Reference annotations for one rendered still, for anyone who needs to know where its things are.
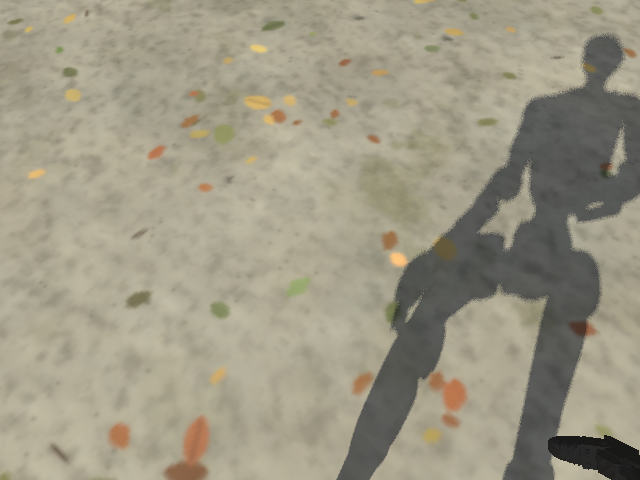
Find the right robot hand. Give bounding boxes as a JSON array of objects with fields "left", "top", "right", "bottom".
[{"left": 548, "top": 435, "right": 640, "bottom": 480}]

